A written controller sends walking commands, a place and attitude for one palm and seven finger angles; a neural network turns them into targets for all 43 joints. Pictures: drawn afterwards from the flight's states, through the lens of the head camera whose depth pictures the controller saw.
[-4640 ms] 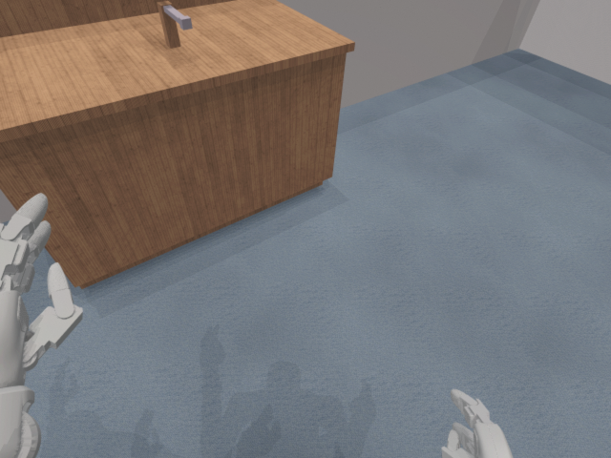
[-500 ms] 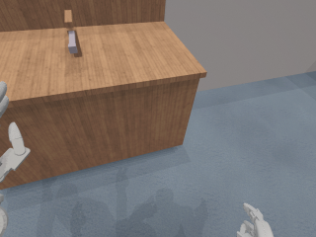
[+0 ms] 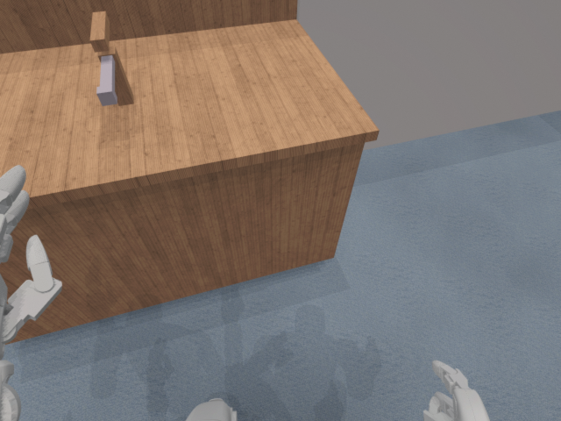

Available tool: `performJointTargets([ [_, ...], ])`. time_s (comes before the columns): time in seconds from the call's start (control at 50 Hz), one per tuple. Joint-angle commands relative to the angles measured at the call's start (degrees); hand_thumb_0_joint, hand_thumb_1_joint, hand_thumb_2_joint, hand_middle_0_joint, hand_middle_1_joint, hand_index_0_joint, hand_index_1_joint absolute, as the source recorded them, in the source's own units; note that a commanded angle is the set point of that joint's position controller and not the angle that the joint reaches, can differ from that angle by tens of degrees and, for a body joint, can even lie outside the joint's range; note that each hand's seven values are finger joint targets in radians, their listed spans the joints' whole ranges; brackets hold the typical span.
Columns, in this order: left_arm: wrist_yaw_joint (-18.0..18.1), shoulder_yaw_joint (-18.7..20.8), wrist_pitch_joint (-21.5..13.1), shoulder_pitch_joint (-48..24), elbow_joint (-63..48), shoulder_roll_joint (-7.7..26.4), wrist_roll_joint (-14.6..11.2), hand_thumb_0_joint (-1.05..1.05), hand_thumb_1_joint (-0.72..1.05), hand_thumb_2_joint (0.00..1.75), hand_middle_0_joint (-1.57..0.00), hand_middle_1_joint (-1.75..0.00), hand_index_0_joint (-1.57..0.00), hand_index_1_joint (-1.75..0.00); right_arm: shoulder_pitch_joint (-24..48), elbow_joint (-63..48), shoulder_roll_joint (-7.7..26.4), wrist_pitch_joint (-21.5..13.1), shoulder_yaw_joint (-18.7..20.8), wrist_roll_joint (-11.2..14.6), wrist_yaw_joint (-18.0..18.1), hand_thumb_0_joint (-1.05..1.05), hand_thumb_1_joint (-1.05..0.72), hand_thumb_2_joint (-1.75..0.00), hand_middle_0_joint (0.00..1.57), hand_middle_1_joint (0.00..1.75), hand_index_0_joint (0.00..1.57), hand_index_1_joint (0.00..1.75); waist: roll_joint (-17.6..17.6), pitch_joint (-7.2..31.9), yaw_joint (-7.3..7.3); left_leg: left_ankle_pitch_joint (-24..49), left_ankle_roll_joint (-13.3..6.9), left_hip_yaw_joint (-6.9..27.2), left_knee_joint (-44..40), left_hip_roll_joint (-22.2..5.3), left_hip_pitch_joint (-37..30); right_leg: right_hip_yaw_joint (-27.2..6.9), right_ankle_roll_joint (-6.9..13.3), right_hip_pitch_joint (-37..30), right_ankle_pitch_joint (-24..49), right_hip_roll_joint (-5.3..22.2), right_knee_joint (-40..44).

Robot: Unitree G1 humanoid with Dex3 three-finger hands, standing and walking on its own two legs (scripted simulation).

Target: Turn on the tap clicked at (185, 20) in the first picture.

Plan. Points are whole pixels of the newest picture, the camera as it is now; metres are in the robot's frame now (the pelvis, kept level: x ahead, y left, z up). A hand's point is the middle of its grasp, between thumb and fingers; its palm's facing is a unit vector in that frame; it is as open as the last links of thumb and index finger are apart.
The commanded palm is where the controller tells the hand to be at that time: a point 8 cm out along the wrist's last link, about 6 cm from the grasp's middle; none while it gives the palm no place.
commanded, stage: take the last steps up to it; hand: left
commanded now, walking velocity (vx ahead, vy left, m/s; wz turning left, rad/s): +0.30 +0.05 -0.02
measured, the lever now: (107, 95) +0.65 +0.38 +0.08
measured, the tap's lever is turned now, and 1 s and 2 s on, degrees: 0 0 0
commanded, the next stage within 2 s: come to a stop and stand still in 1.06 s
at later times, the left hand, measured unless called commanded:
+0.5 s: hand (111, 192) +0.33 +0.22 +0.17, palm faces +0.39 -0.78 -0.50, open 7.5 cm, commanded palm +0.27 +0.27 +0.18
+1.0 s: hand (110, 142) +0.41 +0.25 +0.18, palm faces +0.45 -0.81 -0.37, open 7.5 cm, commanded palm +0.35 +0.28 +0.18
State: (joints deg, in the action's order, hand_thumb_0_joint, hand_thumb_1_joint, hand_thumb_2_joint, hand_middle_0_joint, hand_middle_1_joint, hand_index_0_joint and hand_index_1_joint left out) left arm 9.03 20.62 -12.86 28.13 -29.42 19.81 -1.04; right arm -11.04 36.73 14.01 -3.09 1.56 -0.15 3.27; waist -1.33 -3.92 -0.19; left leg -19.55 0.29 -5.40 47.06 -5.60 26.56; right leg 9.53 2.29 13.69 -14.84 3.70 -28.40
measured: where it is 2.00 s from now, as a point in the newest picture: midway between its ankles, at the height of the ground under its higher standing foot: outside the picture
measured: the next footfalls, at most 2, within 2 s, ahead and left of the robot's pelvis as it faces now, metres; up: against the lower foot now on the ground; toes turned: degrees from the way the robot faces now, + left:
left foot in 0.10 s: +0.12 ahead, +0.15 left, +0.00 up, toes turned +8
right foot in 0.46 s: +0.19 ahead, -0.10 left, +0.00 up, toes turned -11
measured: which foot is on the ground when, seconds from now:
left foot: up 0.00-0.08, down 0.10-0.46, up 0.48-0.86, down 0.88-1.00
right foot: down 0.00-0.12, up 0.14-0.44, down 0.46-0.88, up 0.90-1.00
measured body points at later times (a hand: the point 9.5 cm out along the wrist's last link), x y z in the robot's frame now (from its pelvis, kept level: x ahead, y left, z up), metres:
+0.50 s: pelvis +0.11 -0.01 -0.02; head +0.13 -0.04 +0.43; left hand +0.30 +0.26 +0.20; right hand +0.26 -0.21 -0.13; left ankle +0.08 +0.14 -0.72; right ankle +0.15 -0.09 -0.74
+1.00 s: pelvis +0.19 +0.00 -0.01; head +0.20 +0.01 +0.44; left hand +0.38 +0.29 +0.19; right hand +0.36 -0.23 -0.08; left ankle +0.23 +0.11 -0.74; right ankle +0.16 -0.10 -0.70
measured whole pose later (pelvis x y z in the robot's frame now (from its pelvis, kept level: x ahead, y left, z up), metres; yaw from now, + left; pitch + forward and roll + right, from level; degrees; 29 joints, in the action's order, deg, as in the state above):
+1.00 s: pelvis +0.19 +0.00 -0.01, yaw +0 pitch -2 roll +0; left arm 10.1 22.1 -12.1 22.9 -27.2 22.3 -1.6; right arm -11.0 33.9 10.1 -3.6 0.6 0.4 3.9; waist -1.8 -2.3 -0.3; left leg -13.9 -1.7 -7.7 32.4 -3.0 17.0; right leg 4.9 0.1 20.1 -29.4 2.2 -53.9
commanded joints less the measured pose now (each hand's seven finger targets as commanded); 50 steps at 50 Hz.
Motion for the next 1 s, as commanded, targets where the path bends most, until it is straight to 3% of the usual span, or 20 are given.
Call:
performJointTargets([
  [0.0, 2.6, 8.0, -3.7, -3.5, -15.8, 11.4, -0.2, 0.0, 0.9, 0.9, -0.2, -0.3, -0.2, -0.3, 4.0, -10.2, 2.3, -3.8, 1.1, -0.4, 0.8, 0.0, -0.9, -0.9, 0.2, 0.3, 0.2, 0.3, -4.0, 11.0, 1.24, 5.5, 0.0, -4.9, -14.5, 3.6, -8.5, -11.6, 5.5, -7.3, 6.7, 11.7, 7.7],
  [0.06, 2.6, 6.4, -3.8, -5.7, -16.5, 10.2, -0.3, 0.0, 0.9, 0.9, -0.2, -0.3, -0.2, -0.3, 2.4, -10.8, 4.2, -3.8, 2.4, 0.1, 1.8, 0.0, -0.9, -0.9, 0.2, 0.3, 0.2, 0.3, 5.5, 10.8, -0.41, 7.2, -1.6, -0.3, -23.3, 0.3, -21.2, -7.8, 1.4, 0.3, 0.3, 6.8, -5.4],
  [0.08, 2.5, 6.3, -4.2, -6.9, -17.0, 9.9, -0.3, 0.0, 0.9, 0.9, -0.2, -0.3, -0.2, -0.3, 2.5, -11.2, 5.9, -3.7, 2.8, 0.3, 1.8, 0.0, -0.9, -0.9, 0.2, 0.3, 0.2, 0.3, 18.1, 10.7, -0.73, 8.0, -5.7, 13.9, -27.3, -8.9, -26.2, -3.7, -1.4, 10.0, -7.7, 0.9, -17.8],
  [0.1, 2.5, 6.5, -5.0, -7.0, -16.0, 10.4, 0.0, 0.0, 0.9, 0.9, -0.2, -0.3, -0.2, -0.3, 2.7, -11.8, 5.0, -3.9, 2.3, 0.4, 1.4, 0.0, -0.9, -0.9, 0.2, 0.3, 0.2, 0.3, 22.0, 9.5, -0.49, 14.7, -11.0, 27.0, -31.0, -17.3, -28.3, -3.5, -2.2, 18.6, -21.4, -2.5, -29.7],
  [0.12, 2.0, 6.9, -4.9, -6.6, -9.9, 11.5, 0.6, 0.0, 0.9, 0.9, -0.2, -0.3, -0.2, -0.3, 3.3, -10.9, 4.6, -4.1, 2.0, 0.4, 1.0, 0.0, -0.9, -0.9, 0.2, 0.3, 0.2, 0.3, 17.0, 6.7, -0.63, 7.0, -12.9, 28.3, -33.6, -19.1, -22.2, -6.8, -1.6, 20.7, -20.5, -1.1, -36.2],
  [0.24, 0.4, 5.1, -4.0, -3.8, -16.0, 9.0, 0.1, 0.0, 0.9, 0.9, -0.2, -0.3, -0.2, -0.3, 2.1, -9.4, 4.0, -5.6, 1.8, 0.8, -0.3, 0.0, -0.9, -0.9, 0.2, 0.3, 0.2, 0.3, 14.6, 8.3, 0.06, 20.3, -9.7, 8.7, -28.9, -11.0, -21.4, -3.6, -3.3, 19.4, -7.0, 0.8, -27.4],
  [0.34, 0.8, 6.7, -3.0, -3.7, -14.1, 10.4, -0.2, 0.0, 0.9, 0.9, -0.2, -0.3, -0.2, -0.3, 2.9, -9.8, 3.7, -6.0, 0.9, 0.3, 0.1, 0.0, -0.9, -0.9, 0.2, 0.3, 0.2, 0.3, 14.4, 8.2, -0.4, 18.0, -7.6, 4.0, -27.9, -10.6, -17.0, 1.1, -3.9, 8.0, -3.8, -1.9, -10.9],
  [0.4, 1.2, 7.7, -2.2, -4.4, -9.6, 10.8, -0.1, 0.0, 0.9, 0.9, -0.2, -0.3, -0.2, -0.3, 3.8, -9.3, 3.1, -5.0, 0.7, 0.5, 0.7, 0.0, -0.9, -0.9, 0.2, 0.3, 0.2, 0.3, 9.1, 9.9, 0.48, 11.9, -5.2, 1.4, -17.7, -8.6, -12.5, 1.9, -3.1, -4.5, 0.2, -2.9, 0.8],
  [0.42, 1.2, 7.9, -2.1, -5.5, -8.8, 11.5, 0.3, 0.0, 0.9, 0.9, -0.2, -0.3, -0.2, -0.3, 3.6, -9.0, 2.3, -4.5, 0.7, 0.6, 0.7, 0.0, -0.9, -0.9, 0.2, 0.3, 0.2, 0.3, 1.9, 11.1, 0.59, 7.2, -3.9, -1.5, -7.1, -5.4, -8.1, -4.8, -1.0, -9.3, 1.3, 1.7, 4.0],
  [0.44, 1.2, 8.0, -1.5, -5.5, -7.5, 12.5, 0.6, 0.0, 0.9, 0.9, -0.2, -0.3, -0.2, -0.3, 3.3, -9.4, 0.6, -3.9, 0.4, 0.7, 0.5, 0.0, -0.9, -0.9, 0.2, 0.3, 0.2, 0.3, -12.5, 11.7, 0.26, -4.6, -1.5, -4.8, 7.8, 1.8, 2.9, -25.1, 4.4, -14.4, 4.1, 13.6, 8.7],
  [0.46, 1.4, 9.3, -1.3, -7.0, -8.2, 14.0, -0.2, 0.0, 0.9, 0.9, -0.2, -0.3, -0.2, -0.3, 6.3, -10.3, 1.2, -4.1, -0.1, 0.5, 0.5, 0.0, -0.9, -0.9, 0.2, 0.3, 0.2, 0.3, -16.6, 9.9, 1.31, -13.6, -0.2, 0.6, 19.2, 3.9, 11.7, -37.2, 8.9, -15.5, 8.8, 21.5, 12.5],
  [0.5, 0.5, 9.2, -2.1, -6.6, -7.1, 12.9, -0.8, 0.0, 0.9, 0.9, -0.2, -0.3, -0.2, -0.3, 4.4, -8.2, 2.4, -4.2, 1.1, 0.6, -0.1, 0.0, -0.9, -0.9, 0.2, 0.3, 0.2, 0.3, -10.5, 8.6, 0.4, -6.6, 0.7, 6.5, 25.2, 0.7, 11.4, -31.9, 8.0, -10.9, 1.8, 19.7, 13.3],
  [0.54, 0.6, 9.5, -2.9, -4.7, -9.7, 12.8, -0.4, 0.0, 0.9, 0.9, -0.2, -0.3, -0.2, -0.3, 6.1, -7.6, 2.1, -2.7, 0.4, 0.7, -0.4, 0.0, -0.9, -0.9, 0.2, 0.3, 0.2, 0.3, -4.2, 8.9, 0.39, -3.5, 1.5, 5.9, 23.1, -0.5, 11.8, -22.7, 7.9, -11.5, 13.0, 17.4, 10.3],
  [0.6, 0.8, 8.6, -3.9, -2.3, -10.0, 11.3, -0.3, 0.0, 0.9, 0.9, -0.2, -0.3, -0.2, -0.3, 5.7, -8.1, 2.3, -1.9, 0.2, 0.4, -0.4, 0.0, -0.9, -0.9, 0.2, 0.3, 0.2, 0.3, -5.0, 9.1, -0.41, 0.7, 1.6, 3.2, 14.8, -0.4, 8.1, -12.4, 6.0, -8.8, 22.2, 14.7, 10.1],
  [0.7, 1.9, 9.5, -4.0, 1.4, -13.5, 11.9, -0.7, 0.0, 0.9, 0.9, -0.2, -0.3, -0.2, -0.3, 4.8, -10.7, 2.1, -2.7, 0.9, 0.0, 0.1, 0.0, -0.9, -0.9, 0.2, 0.3, 0.2, 0.3, -4.9, 11.3, 1.78, 2.1, 0.4, -2.5, -5.8, 2.1, 0.6, -11.1, 6.3, -12.6, 26.5, 13.1, 8.0],
  [0.82, 2.5, 7.5, -3.1, -4.0, -14.2, 11.3, -0.9, 0.0, 0.9, 0.9, -0.2, -0.3, -0.2, -0.3, 2.5, -11.5, 3.8, -2.6, 2.2, 0.3, 1.2, 0.0, -0.9, -0.9, 0.2, 0.3, 0.2, 0.3, -0.3, 10.2, 0.17, 10.1, -0.8, -2.6, -21.5, 2.4, -16.3, -9.1, 2.4, -4.5, 8.6, 9.6, 0.7],
  [0.86, 2.3, 6.8, -3.4, -5.3, -14.1, 10.7, -1.0, 0.0, 0.9, 0.9, -0.2, -0.3, -0.2, -0.3, 2.3, -12.0, 5.4, -2.4, 2.4, 0.7, 1.4, 0.0, -0.9, -0.9, 0.2, 0.3, 0.2, 0.3, 14.9, 10.6, -0.07, 18.0, -7.8, 16.8, -26.0, -10.9, -25.9, -3.6, -2.0, 9.4, -8.1, 0.6, -15.9],
  [0.88, 2.0, 6.1, -3.7, -6.4, -12.8, 10.7, -0.7, 0.0, 0.9, 0.9, -0.2, -0.3, -0.2, -0.3, 2.8, -12.5, 4.8, -2.6, 2.0, 1.1, 1.0, 0.0, -0.9, -0.9, 0.2, 0.3, 0.2, 0.3, 16.2, 8.8, 0.22, 21.9, -11.8, 24.6, -29.3, -16.4, -25.3, -4.8, -2.3, 14.8, -21.2, -1.9, -24.8],
  [0.9, 1.6, 6.9, -3.5, -5.8, -8.2, 11.8, -0.3, 0.0, 0.9, 0.9, -0.2, -0.3, -0.2, -0.3, 3.5, -11.2, 4.1, -2.9, 1.2, 0.4, 1.1, 0.0, -0.9, -0.9, 0.2, 0.3, 0.2, 0.3, 16.2, 6.8, -0.08, 13.6, -13.2, 26.4, -32.1, -17.9, -19.9, -7.0, -2.2, 16.0, -20.6, -0.9, -31.0],
  [0.98, 0.9, 4.3, -3.3, -8.1, -13.0, 9.5, 0.1, 0.0, 0.9, 0.9, -0.2, -0.3, -0.2, -0.3, 3.0, -9.9, 4.1, -4.2, 1.4, 0.8, 0.4, 0.0, -0.9, -0.9, 0.2, 0.3, 0.2, 0.3, 13.1, 6.8, 0.19, 13.6, -11.1, 13.6, -29.6, -11.9, -16.7, -6.0, -3.1, 13.8, -11.5, 0.4, -26.2],
])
